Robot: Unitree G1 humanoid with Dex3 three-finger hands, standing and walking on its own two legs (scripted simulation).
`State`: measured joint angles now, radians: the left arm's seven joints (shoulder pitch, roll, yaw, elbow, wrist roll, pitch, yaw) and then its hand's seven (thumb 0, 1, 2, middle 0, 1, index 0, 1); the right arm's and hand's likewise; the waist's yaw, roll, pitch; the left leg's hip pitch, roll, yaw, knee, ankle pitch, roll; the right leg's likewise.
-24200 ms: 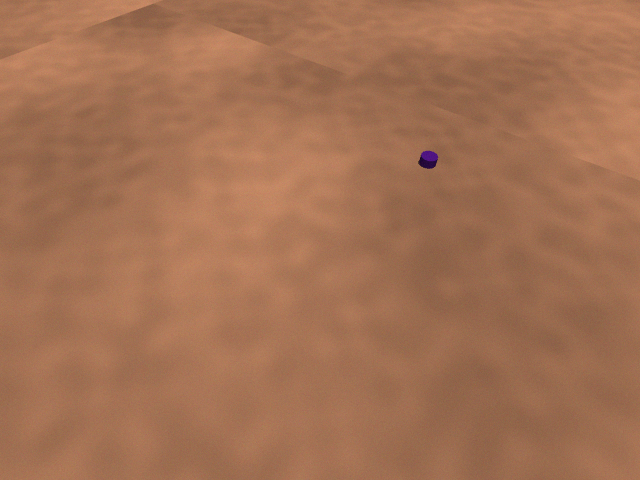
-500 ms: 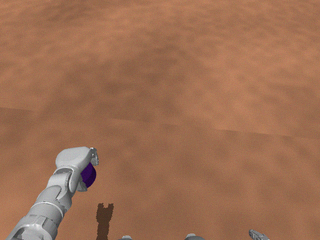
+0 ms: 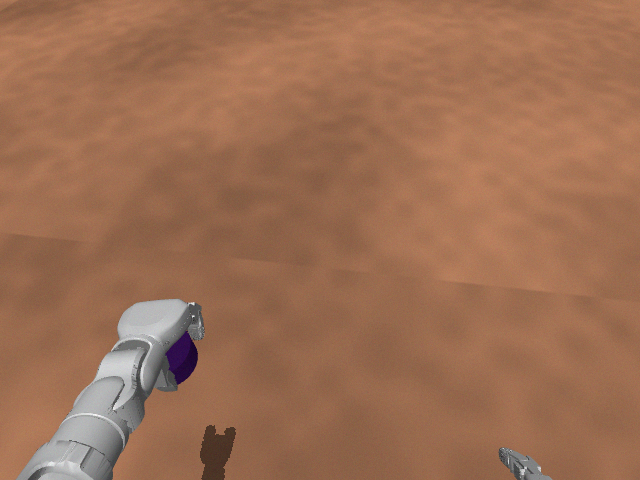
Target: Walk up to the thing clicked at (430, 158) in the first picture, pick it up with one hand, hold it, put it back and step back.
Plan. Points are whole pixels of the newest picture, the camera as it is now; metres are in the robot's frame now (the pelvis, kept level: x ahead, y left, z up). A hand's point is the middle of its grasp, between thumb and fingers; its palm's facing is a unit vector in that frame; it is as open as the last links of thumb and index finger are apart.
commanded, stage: hold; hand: left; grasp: from above
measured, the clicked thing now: (166, 354) +0.32 +0.23 -0.09
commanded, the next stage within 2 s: crouch in 1.34 s
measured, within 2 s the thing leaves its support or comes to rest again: neither
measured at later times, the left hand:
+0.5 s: hand (163, 364) +0.28 +0.21 -0.03, palm faces -0.44 -0.06 -0.89, open 9.3 cm
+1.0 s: hand (157, 360) +0.28 +0.21 -0.02, palm faces -0.45 -0.06 -0.89, open 9.2 cm
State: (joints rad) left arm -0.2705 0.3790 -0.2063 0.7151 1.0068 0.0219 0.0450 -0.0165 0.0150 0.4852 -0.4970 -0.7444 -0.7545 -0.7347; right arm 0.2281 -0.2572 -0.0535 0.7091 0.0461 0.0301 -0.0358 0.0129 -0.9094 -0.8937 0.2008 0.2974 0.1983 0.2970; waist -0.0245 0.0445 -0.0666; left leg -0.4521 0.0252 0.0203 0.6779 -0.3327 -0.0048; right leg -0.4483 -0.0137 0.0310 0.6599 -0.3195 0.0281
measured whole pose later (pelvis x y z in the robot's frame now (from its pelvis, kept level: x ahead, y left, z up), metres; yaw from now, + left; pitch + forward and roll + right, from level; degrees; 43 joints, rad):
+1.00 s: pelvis -0.01 +0.00 +0.01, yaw +0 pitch +2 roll +0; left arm -0.21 0.40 -0.21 0.56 0.98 0.02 -0.06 -0.02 0.01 0.48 -0.51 -0.72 -0.77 -0.72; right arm 0.18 -0.25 -0.03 0.67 0.07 0.05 -0.06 0.01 -0.92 -0.90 0.20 0.30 0.20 0.30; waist 0.01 0.05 -0.01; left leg -0.30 0.02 0.03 0.52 -0.25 -0.01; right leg -0.31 -0.02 0.04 0.53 -0.25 0.02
